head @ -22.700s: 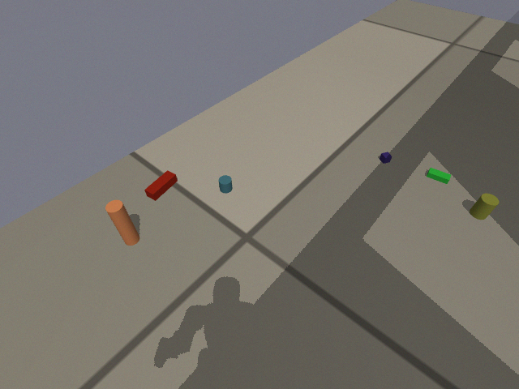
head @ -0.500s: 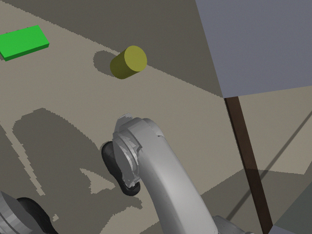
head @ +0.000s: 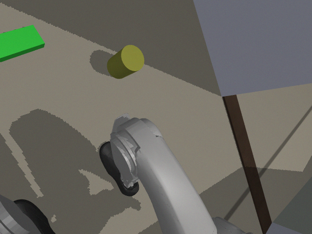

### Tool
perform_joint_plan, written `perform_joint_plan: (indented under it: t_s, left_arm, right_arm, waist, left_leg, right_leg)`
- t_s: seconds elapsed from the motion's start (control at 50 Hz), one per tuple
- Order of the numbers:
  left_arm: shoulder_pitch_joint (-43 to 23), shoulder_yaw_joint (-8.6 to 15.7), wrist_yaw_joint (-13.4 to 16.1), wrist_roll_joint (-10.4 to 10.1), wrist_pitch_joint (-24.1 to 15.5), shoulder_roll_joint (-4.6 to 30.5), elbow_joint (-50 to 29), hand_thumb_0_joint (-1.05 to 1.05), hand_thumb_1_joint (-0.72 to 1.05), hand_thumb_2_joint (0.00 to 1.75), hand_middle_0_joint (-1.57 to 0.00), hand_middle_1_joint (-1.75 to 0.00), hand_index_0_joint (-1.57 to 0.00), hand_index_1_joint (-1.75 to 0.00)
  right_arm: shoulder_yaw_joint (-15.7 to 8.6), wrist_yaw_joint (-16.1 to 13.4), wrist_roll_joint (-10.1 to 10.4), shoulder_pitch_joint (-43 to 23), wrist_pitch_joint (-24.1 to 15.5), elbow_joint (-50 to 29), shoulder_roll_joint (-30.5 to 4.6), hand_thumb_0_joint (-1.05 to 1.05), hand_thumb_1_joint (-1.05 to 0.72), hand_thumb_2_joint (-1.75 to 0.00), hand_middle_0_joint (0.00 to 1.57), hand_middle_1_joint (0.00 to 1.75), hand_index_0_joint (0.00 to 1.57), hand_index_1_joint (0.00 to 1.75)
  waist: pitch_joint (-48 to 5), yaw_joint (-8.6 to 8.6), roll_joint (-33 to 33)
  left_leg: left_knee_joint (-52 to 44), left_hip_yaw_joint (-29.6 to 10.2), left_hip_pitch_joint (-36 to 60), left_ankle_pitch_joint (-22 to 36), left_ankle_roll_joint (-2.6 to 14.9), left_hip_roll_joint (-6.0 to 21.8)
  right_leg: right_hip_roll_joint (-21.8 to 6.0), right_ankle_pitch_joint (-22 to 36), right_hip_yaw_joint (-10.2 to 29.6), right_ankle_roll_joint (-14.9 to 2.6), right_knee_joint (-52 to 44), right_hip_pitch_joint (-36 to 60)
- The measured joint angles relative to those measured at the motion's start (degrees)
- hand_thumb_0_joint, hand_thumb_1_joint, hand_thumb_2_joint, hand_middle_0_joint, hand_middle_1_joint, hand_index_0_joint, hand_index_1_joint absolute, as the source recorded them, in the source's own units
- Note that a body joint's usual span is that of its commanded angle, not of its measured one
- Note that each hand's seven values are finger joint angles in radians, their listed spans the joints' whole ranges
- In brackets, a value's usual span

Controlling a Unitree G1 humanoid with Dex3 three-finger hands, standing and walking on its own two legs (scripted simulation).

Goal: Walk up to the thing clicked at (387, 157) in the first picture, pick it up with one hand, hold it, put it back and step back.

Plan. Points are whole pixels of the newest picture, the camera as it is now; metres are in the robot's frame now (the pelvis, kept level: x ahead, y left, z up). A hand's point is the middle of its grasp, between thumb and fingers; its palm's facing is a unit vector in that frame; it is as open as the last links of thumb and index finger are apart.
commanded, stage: close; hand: left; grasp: from above
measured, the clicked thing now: out of the picture +0.48 +0.34 -0.32
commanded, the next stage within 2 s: settle in 0.84 s
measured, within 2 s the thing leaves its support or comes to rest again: leaves its support in 1.30 s
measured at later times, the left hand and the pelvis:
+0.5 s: hand out of the picture +0.46 +0.34 -0.27, palm faces -0.14 -0.40 -0.90, open 8.8 cm; pelvis +0.00 +0.00 +0.00, yaw +0 degrees
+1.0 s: hand out of the picture +0.46 +0.33 -0.28, palm faces -0.14 -0.40 -0.91, open 7.7 cm; pelvis +0.00 +0.00 +0.00, yaw +0 degrees
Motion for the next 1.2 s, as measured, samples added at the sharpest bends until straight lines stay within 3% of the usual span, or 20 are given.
perform_joint_plan:
  t_s: [0.34, 0.62, 1.02, 1.2]
  left_arm:
    - [0.6, -0.7, -2.0, 0.7, -0.1, 0.0, -0.5, 0.00, 0.18, 0.50, -0.65, -0.51, -0.65, -0.52]
    - [0.7, -1.4, -1.9, 1.7, -0.7, -0.7, -0.2, 0.00, 0.26, 0.44, -0.72, -0.46, -0.72, -0.46]
    - [1.4, -0.3, -1.3, 1.5, -0.7, -0.9, -0.5, 0.00, 0.36, 0.39, -0.83, -0.40, -0.81, -0.39]
    - [1.6, 0.3, -3.6, 2.0, -0.4, -0.6, -1.4, 0.04, 0.42, 0.30, -0.96, -0.38, -0.86, -0.31]
  right_arm:
    - [-0.4, -0.6, 0.4, -0.5, -0.4, 0.6, 0.4, 0.01, -0.89, -0.90, 0.20, 0.30, 0.20, 0.30]
    - [-0.7, -1.0, 0.3, -0.3, -0.3, 0.7, 0.7, 0.01, -0.90, -0.90, 0.20, 0.30, 0.20, 0.30]
    - [-0.8, -0.5, 0.5, 0.4, -0.4, 0.8, 0.5, 0.01, -0.89, -0.90, 0.20, 0.30, 0.20, 0.30]
    - [-0.7, -0.7, 0.9, 0.5, 0.0, 0.1, 0.2, 0.01, -0.91, -0.90, 0.20, 0.30, 0.20, 0.30]
  waist:
    - [-0.3, 0.88, 0.2]
    - [-0.7, 1.15, 0.1]
    - [-0.6, 0.99, 0.3]
    - [-0.6, 1.22, 0.7]
  left_leg:
    - [0.4, 0.3, -0.4, 0.2, 0.20, -0.1]
    - [0.1, 0.5, -0.1, 0.0, 0.46, -0.2]
    - [0.2, 0.4, -0.2, 0.1, 0.36, 0.0]
    - [0.0, 0.7, -0.4, 0.4, 0.18, 0.1]
  right_leg:
    - [-0.1, 0.0, 0.3, 0.10, 0.5, -0.3]
    - [-0.2, -0.2, 0.3, 0.21, 0.1, 0.2]
    - [-0.1, 0.1, 0.3, 0.08, 0.1, -0.1]
    - [0.0, 0.4, 0.5, -0.02, 0.4, -0.8]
